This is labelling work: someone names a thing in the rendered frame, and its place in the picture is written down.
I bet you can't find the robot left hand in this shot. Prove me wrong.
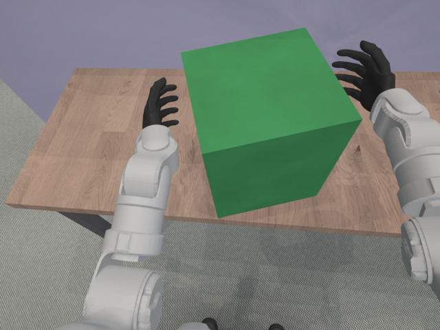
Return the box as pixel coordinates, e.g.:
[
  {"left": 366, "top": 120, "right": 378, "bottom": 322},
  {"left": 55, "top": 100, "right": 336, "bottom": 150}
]
[{"left": 142, "top": 77, "right": 179, "bottom": 129}]

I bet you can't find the robot right hand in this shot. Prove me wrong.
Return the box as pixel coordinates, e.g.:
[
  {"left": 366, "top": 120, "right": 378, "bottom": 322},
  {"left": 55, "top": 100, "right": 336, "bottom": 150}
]
[{"left": 332, "top": 41, "right": 395, "bottom": 112}]

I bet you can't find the robot right forearm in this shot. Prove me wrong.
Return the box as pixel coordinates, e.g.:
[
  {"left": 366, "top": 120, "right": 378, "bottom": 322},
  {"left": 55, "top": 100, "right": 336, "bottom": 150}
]
[{"left": 369, "top": 88, "right": 440, "bottom": 217}]

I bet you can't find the right robot upper arm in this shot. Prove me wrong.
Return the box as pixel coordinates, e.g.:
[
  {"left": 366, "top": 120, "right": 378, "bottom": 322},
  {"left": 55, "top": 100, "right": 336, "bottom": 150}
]
[{"left": 401, "top": 216, "right": 440, "bottom": 302}]

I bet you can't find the robot left forearm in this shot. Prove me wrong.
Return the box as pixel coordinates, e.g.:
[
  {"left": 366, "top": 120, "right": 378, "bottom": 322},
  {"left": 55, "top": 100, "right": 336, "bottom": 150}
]
[{"left": 83, "top": 124, "right": 179, "bottom": 317}]

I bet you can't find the left robot upper arm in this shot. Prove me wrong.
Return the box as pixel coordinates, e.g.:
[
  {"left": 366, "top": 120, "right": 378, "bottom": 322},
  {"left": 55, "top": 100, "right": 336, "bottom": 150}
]
[{"left": 53, "top": 265, "right": 163, "bottom": 330}]

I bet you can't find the table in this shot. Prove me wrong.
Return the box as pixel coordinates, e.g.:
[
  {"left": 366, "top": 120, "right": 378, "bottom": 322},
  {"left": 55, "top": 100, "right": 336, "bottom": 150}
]
[{"left": 4, "top": 68, "right": 440, "bottom": 239}]

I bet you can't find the carton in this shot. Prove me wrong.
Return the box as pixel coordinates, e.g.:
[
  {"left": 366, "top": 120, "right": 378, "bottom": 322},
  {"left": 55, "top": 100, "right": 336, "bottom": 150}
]
[{"left": 181, "top": 27, "right": 362, "bottom": 218}]

